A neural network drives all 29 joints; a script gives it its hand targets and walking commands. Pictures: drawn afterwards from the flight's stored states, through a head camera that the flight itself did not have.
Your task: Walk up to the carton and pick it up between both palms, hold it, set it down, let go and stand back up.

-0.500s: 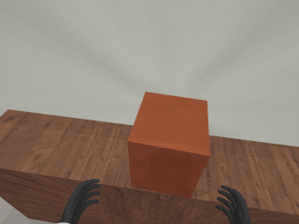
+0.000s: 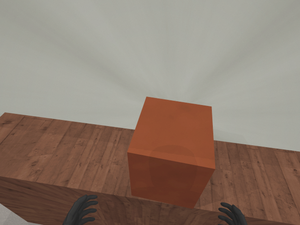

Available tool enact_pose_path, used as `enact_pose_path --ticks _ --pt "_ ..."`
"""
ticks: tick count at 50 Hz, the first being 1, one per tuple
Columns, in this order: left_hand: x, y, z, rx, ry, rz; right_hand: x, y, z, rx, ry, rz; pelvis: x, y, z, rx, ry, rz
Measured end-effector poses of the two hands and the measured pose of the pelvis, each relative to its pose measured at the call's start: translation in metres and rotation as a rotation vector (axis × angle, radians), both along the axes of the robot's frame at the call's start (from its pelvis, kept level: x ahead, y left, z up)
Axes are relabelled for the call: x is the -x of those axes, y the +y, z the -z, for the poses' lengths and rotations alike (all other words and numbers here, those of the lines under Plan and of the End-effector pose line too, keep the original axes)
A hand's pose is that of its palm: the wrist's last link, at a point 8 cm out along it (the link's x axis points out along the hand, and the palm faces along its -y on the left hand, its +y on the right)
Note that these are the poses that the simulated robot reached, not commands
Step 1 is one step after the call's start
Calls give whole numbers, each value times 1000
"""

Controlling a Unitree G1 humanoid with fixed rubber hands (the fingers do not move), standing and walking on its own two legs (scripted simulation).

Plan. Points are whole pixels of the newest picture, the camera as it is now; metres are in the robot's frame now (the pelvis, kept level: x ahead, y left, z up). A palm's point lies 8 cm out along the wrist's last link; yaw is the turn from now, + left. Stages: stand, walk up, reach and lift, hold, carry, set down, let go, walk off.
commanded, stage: set down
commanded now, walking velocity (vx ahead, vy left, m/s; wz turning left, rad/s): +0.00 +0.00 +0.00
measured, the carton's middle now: (169, 152) +0.37 -0.03 -0.01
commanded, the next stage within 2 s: let go in 0.90 s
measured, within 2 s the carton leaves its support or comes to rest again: neither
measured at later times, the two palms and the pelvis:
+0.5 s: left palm out of the picture +0.14 +0.22 -0.05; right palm out of the picture +0.14 -0.21 -0.06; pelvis -0.01 +0.00 +0.00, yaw -1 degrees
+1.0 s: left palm out of the picture +0.13 +0.23 -0.08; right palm out of the picture +0.14 -0.22 -0.08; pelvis -0.01 +0.00 +0.00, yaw +0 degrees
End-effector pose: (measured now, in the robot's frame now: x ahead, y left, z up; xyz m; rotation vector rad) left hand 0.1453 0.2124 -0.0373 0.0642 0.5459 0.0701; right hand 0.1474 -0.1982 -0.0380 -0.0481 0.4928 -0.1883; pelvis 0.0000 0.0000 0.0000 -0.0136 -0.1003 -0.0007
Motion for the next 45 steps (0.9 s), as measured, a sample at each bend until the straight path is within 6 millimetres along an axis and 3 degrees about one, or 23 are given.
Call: enact_pose_path --ticks 11,26,45 --pt "7 15 6 -36 59 -28 -5 -9 3 36 11 -29 0 3 -1 0 -1 7" --pt "7 5 18 -29 135 -30 4 -14 20 45 106 -57 7 0 0 -4 10 10" --pt "14 15 34 -69 248 -50 5 -16 38 67 191 -117 8 -4 1 -6 11 -5"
